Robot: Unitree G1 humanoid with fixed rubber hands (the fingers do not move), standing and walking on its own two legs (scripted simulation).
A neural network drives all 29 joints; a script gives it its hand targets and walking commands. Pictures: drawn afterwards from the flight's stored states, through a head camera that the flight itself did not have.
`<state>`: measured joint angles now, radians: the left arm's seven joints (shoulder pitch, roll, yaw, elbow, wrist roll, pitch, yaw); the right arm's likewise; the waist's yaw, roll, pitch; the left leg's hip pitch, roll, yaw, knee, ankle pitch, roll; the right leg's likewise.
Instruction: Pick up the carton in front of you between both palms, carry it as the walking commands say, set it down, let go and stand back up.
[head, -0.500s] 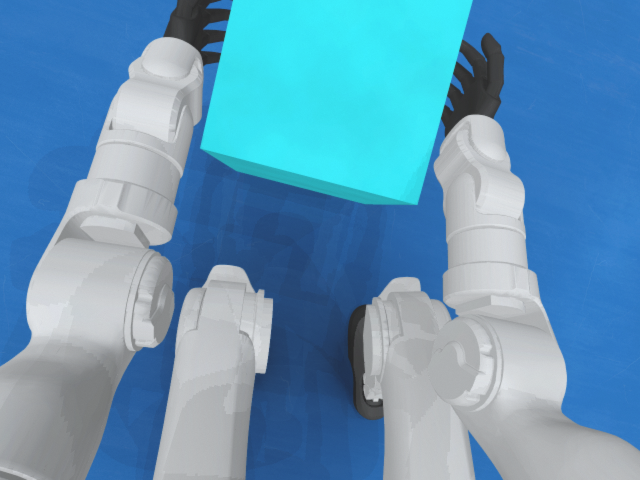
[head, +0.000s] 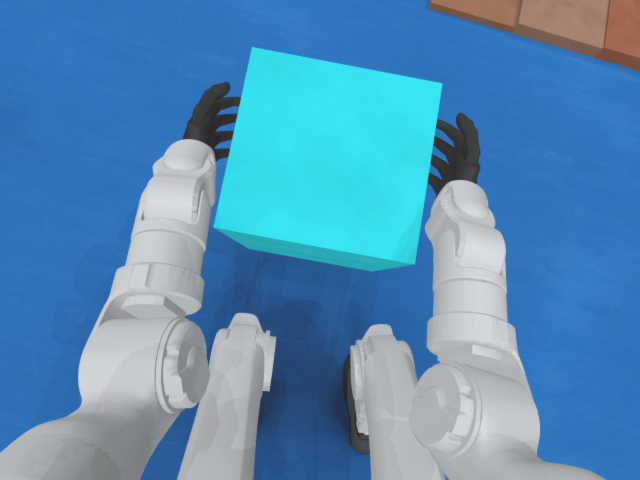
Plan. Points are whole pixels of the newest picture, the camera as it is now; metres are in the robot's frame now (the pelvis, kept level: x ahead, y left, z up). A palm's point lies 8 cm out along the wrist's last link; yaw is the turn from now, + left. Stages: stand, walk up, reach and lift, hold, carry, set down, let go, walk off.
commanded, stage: reach and lift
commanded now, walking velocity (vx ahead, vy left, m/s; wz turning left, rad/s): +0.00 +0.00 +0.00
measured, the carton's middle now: (325, 183) +0.49 +0.02 -0.14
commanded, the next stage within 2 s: none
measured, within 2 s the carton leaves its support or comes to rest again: neither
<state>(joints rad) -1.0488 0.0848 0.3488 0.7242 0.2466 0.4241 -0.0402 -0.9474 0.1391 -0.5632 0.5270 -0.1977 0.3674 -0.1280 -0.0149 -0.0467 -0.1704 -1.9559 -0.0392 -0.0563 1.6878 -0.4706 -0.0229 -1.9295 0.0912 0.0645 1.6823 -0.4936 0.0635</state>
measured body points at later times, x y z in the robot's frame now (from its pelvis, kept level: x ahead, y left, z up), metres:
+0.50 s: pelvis +0.05 +0.00 +0.14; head +0.18 +0.02 +0.57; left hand +0.45 +0.16 +0.09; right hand +0.45 -0.14 +0.11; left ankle +0.11 +0.12 -0.48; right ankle +0.11 -0.13 -0.48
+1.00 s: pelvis +0.09 -0.01 +0.25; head +0.09 +0.00 +0.70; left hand +0.39 +0.15 +0.24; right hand +0.42 -0.15 +0.26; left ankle +0.11 +0.12 -0.48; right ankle +0.10 -0.13 -0.48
